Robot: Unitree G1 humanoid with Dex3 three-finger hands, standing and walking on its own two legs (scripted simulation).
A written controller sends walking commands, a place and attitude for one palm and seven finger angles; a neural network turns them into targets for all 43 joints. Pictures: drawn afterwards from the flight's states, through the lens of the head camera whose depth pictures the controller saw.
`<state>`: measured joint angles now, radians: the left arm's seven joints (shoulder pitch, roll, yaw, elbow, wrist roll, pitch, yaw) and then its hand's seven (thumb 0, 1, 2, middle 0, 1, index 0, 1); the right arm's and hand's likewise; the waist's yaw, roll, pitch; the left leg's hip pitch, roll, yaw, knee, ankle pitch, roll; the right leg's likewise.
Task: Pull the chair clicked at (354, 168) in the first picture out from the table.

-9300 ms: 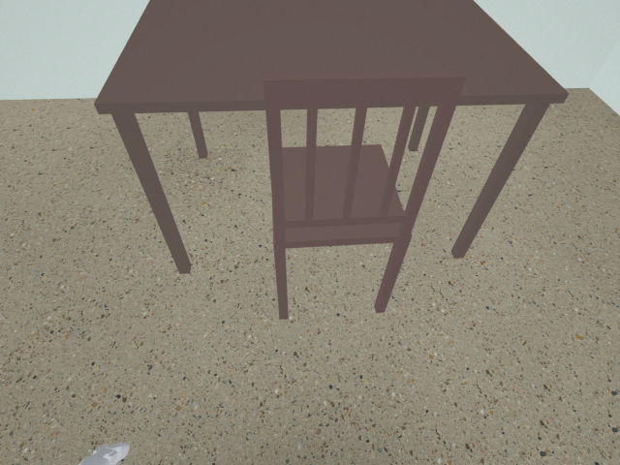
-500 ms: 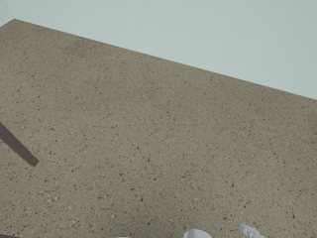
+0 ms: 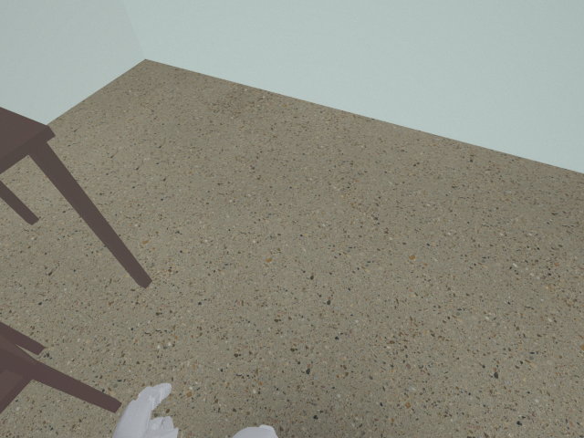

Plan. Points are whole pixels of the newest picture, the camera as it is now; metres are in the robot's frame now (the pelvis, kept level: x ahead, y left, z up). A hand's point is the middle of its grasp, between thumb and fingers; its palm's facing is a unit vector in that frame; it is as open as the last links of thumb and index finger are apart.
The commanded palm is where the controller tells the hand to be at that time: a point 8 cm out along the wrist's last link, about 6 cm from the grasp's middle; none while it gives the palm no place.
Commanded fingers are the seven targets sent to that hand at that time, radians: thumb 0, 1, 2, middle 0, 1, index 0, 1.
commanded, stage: turn to face it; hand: left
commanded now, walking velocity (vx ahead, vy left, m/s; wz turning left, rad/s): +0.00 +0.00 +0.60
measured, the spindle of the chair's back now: out of the picture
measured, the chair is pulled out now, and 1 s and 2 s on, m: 0.00 0.00 0.00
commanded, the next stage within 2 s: take the last steps up to it in 1.64 s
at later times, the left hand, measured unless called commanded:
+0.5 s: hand out of the picture -0.07 +0.27 -0.19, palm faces +0.37 -0.89 -0.27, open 7.4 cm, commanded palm none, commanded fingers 0.00 0.90 0.90 -0.20 -0.30 -0.20 -0.30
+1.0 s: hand out of the picture -0.01 +0.25 -0.13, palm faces +0.56 -0.77 -0.30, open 7.4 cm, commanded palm none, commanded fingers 0.00 0.90 0.90 -0.20 -0.30 -0.20 -0.30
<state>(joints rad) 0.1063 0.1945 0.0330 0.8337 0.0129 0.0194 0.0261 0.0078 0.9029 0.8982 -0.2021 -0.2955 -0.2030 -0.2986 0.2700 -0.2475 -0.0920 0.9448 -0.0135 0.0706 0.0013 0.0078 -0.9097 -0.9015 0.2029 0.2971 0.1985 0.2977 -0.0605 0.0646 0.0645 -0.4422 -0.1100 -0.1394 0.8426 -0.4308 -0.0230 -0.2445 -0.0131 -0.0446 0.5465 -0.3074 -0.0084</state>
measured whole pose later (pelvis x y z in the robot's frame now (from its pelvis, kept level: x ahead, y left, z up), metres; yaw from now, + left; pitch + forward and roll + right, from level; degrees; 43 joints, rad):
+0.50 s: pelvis -0.01 +0.05 -0.01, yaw +19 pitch +0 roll +0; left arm 0.26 0.29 0.08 0.95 0.02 0.08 0.02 0.01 0.90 0.90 -0.20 -0.30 -0.20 -0.30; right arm 0.11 -0.24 -0.05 0.88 -0.01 0.02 0.01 0.00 -0.91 -0.90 0.20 0.30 0.20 0.30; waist 0.03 -0.06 0.10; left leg -0.29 -0.01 0.04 0.62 -0.33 0.04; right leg -0.41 -0.14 -0.10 1.07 -0.56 0.09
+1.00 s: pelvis -0.01 +0.01 +0.00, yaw +37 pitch -1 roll +0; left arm 0.14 0.19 0.03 0.84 0.02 0.01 0.03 0.01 0.90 0.90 -0.20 -0.30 -0.20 -0.30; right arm 0.25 -0.25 -0.09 0.94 -0.01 0.07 0.00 0.01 -0.91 -0.90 0.20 0.30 0.20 0.30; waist -0.05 0.07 0.07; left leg -0.47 -0.10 -0.12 0.96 -0.46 -0.03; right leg -0.24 -0.03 -0.07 0.56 -0.31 -0.01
